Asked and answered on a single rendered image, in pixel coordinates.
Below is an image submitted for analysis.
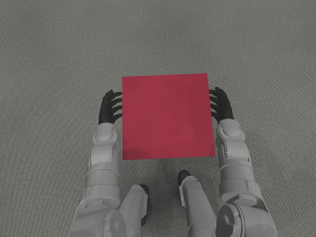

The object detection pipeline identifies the left robot hand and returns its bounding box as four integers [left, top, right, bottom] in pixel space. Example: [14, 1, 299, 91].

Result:
[99, 90, 122, 124]

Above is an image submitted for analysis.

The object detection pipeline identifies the left robot shin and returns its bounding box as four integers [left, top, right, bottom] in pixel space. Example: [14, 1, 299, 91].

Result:
[130, 185, 144, 218]

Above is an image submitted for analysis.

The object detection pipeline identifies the left robot upper arm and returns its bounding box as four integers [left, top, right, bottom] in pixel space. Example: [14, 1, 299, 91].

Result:
[68, 207, 127, 237]

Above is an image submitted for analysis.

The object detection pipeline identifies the right robot forearm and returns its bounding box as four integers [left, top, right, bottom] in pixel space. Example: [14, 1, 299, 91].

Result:
[215, 118, 277, 235]

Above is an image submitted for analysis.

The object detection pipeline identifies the left robot forearm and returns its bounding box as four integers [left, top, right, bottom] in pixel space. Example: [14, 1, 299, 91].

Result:
[67, 122, 120, 237]

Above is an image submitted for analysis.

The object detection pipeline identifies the robot shin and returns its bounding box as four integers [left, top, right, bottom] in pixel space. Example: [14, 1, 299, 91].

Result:
[182, 176, 200, 184]
[130, 185, 144, 218]

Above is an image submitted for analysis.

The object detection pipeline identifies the carton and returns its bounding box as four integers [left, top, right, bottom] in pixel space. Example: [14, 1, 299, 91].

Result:
[121, 73, 215, 160]

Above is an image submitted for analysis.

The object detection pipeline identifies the right robot hand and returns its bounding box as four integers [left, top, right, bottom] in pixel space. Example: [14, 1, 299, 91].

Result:
[208, 87, 234, 123]

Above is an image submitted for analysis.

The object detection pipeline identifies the right robot shin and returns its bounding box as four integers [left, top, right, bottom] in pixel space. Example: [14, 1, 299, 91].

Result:
[182, 176, 200, 184]

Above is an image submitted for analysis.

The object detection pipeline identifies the right robot upper arm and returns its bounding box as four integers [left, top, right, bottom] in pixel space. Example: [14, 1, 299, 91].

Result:
[215, 202, 277, 237]

